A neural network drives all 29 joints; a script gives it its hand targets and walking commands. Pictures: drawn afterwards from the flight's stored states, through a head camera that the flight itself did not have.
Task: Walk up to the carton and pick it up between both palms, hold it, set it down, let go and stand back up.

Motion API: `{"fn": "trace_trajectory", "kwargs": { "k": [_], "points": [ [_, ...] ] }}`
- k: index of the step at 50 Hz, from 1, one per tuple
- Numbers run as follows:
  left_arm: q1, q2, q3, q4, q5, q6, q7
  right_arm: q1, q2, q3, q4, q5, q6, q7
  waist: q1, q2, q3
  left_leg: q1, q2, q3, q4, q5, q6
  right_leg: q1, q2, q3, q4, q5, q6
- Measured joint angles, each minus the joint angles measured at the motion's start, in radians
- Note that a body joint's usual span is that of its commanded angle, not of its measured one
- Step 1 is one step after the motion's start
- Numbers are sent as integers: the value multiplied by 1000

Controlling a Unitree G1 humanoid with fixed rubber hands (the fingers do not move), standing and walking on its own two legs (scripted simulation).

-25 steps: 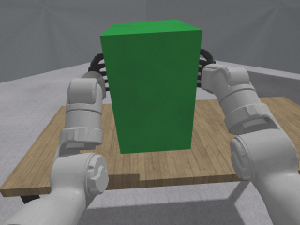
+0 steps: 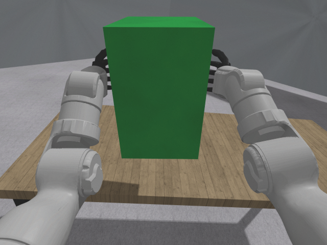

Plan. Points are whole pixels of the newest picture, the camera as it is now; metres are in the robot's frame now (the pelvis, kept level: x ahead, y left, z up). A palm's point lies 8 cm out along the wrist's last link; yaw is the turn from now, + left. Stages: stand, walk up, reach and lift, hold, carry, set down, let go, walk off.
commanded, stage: hold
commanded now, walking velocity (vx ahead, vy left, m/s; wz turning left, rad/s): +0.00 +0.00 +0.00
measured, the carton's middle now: (160, 83) +0.43 +0.01 +0.29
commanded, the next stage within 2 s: none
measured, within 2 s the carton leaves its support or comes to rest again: neither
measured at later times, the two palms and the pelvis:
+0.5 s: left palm (112, 65) +0.35 +0.12 +0.36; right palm (238, 87) +0.34 -0.15 +0.33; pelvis -0.01 +0.02 +0.00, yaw -4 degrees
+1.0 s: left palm (104, 89) +0.38 +0.15 +0.29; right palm (225, 87) +0.36 -0.13 +0.32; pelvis +0.01 +0.01 +0.00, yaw +0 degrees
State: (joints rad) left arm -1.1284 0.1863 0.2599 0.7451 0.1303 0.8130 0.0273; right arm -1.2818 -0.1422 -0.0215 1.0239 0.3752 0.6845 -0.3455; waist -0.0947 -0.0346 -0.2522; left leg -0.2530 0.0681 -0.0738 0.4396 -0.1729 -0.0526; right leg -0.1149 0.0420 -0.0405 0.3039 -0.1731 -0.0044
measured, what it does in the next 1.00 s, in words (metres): stands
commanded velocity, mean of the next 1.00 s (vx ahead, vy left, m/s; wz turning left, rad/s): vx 0.00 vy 0.00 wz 0.00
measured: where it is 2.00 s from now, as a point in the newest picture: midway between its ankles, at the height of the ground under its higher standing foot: outside the picture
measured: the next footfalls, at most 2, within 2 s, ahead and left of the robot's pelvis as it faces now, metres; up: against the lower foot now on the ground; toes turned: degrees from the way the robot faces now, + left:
none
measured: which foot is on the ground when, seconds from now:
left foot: down 0.00-1.00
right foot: down 0.00-1.00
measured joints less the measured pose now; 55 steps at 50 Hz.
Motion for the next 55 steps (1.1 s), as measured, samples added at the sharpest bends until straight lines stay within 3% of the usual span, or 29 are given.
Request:
{"fn": "trace_trajectory", "kwargs": {
  "k": [4,10,13,16,20,26,32,36,41,47,51,55],
  "points": [
    [90,-44,-5,-149,26,45,16,51,-10,10,-54,54,-11,-4,-36,-31,11,22,-6,7,3,-9,2,23,-7,6,-3,-4,6],
    [185,-115,-2,-291,67,115,45,85,-36,39,-58,95,-1,28,-52,-21,35,45,-16,37,-2,-10,14,30,-21,34,6,-4,18],
    [211,-140,5,-351,62,137,73,100,-51,70,-78,112,-1,46,-47,11,37,41,-18,52,0,-9,21,18,-25,49,15,-2,25],
    [195,-158,44,-352,63,134,84,107,-62,103,-102,111,3,54,-23,51,31,40,-18,71,-1,-7,30,3,-27,67,28,-2,31],
    [124,-153,89,-283,58,126,90,76,-63,86,-74,73,12,68,22,107,7,32,-21,83,-7,-1,35,-19,-30,79,44,-4,33],
    [-61,-101,148,-23,85,72,61,-23,-57,17,40,-21,28,84,97,149,-17,9,-24,79,-11,12,40,-53,-31,76,69,-9,28],
    [-165,-33,124,201,88,12,18,-107,-43,-40,153,-90,43,78,106,135,-13,-12,-13,49,-4,12,35,-56,-17,48,55,-4,14],
    [-148,-14,95,209,57,-20,7,-101,-34,-10,136,-73,35,57,86,94,-2,-14,-1,34,-6,12,20,-45,-4,35,32,3,6],
    [-36,-17,52,47,12,-21,6,-38,-18,17,36,-13,3,12,36,42,1,-10,4,11,-4,5,4,-15,4,14,-4,10,3],
    [113,-51,11,-180,33,66,13,67,-3,30,-55,66,-11,-7,-23,-14,13,35,-7,7,-7,-8,1,35,-7,9,-11,-3,5],
    [195,-81,-18,-297,46,121,29,125,-6,34,-106,90,1,2,-55,-21,21,52,-15,10,2,-16,6,51,-15,11,2,-14,12],
    [217,-120,5,-338,57,132,49,139,-22,40,-131,88,18,17,-59,0,31,58,-18,27,8,-17,15,44,-21,27,20,-17,18]
  ]
}}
